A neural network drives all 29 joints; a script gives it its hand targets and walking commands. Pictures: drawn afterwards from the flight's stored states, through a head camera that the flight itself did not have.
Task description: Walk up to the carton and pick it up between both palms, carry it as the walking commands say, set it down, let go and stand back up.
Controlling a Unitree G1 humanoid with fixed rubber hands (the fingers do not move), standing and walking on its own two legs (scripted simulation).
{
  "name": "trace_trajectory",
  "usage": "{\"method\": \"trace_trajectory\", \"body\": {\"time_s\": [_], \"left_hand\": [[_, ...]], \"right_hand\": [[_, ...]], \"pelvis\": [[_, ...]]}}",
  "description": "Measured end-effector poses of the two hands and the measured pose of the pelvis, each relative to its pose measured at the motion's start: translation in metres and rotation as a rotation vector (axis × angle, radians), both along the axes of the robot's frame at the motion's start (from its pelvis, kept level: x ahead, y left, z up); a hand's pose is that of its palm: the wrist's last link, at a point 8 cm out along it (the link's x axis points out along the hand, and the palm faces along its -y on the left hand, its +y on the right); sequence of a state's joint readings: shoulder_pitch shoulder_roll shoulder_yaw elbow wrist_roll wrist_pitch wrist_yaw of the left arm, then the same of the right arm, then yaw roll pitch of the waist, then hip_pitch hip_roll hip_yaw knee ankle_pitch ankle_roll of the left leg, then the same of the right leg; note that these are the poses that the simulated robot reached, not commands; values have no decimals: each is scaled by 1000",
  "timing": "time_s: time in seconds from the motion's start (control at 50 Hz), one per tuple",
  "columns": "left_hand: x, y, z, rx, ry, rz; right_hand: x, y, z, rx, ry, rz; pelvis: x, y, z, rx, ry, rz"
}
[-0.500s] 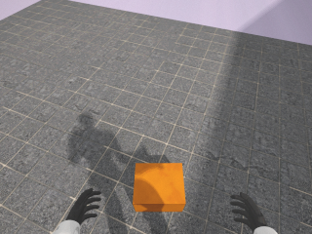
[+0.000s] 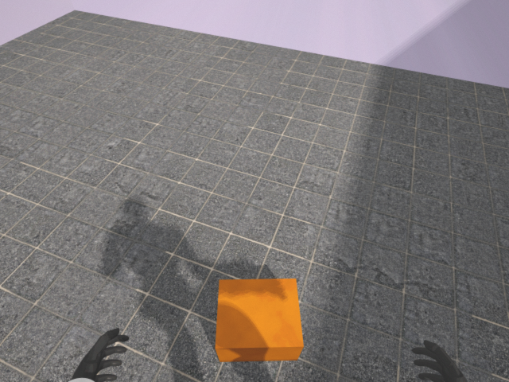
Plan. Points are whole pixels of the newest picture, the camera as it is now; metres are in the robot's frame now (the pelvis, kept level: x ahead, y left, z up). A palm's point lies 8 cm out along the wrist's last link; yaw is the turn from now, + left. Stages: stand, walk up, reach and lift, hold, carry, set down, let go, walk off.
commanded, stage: stand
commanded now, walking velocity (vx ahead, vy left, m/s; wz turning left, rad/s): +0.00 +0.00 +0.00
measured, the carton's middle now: (258, 320) +0.43 +0.02 -0.68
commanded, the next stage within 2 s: none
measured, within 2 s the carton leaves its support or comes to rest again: neither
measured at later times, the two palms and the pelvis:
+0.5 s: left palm out of the picture +0.11 +0.30 -0.09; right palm out of the picture +0.12 -0.29 -0.08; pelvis +0.00 +0.00 +0.00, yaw +0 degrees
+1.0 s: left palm out of the picture +0.07 +0.31 -0.10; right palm out of the picture +0.08 -0.30 -0.09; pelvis -0.01 +0.00 +0.01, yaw +0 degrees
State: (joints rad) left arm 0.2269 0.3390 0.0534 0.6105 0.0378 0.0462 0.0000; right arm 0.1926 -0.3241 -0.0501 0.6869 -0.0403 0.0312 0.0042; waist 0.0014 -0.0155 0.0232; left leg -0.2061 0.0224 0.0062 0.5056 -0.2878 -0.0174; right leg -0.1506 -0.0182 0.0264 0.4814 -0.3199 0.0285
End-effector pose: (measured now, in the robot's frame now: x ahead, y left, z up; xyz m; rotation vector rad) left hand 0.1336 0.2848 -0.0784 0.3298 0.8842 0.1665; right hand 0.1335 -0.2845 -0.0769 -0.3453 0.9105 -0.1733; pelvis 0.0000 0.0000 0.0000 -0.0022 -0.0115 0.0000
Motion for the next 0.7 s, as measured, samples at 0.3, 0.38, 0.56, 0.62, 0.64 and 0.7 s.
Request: {"method": "trace_trajectory", "body": {"time_s": [0.3,0.38,0.56,0.62,0.64,0.7], "left_hand": [[-9,5,-13,13,73,4],[-13,8,-14,19,85,9],[-26,13,-14,31,117,22],[-31,15,-15,33,128,26],[-33,15,-15,34,132,27],[-38,17,-16,35,143,31]], "right_hand": [[2,-5,-3,-25,34,-18],[-2,-6,-5,-26,45,-22],[-17,-11,-7,-31,80,-30],[-23,-13,-8,-33,93,-33],[-25,-13,-9,-33,98,-34],[-31,-15,-10,-35,111,-37]], "pelvis": [[7,2,1,0,2,0],[6,2,2,0,-3,0],[1,2,4,0,-14,1],[-1,2,5,0,-17,1],[-2,2,5,0,-18,1],[-5,2,5,0,-21,1]]}}
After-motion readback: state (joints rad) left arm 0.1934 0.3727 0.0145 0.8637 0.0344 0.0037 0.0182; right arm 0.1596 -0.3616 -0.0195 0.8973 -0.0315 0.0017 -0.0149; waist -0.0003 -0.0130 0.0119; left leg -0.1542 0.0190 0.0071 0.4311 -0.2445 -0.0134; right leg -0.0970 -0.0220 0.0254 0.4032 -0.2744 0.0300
